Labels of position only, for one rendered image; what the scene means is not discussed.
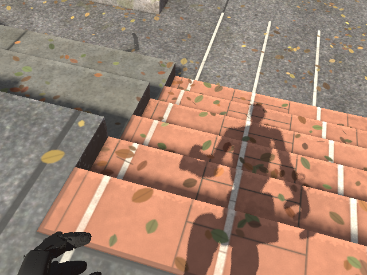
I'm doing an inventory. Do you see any robot left hand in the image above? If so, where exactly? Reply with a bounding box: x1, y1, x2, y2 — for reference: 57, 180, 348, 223
17, 231, 101, 275

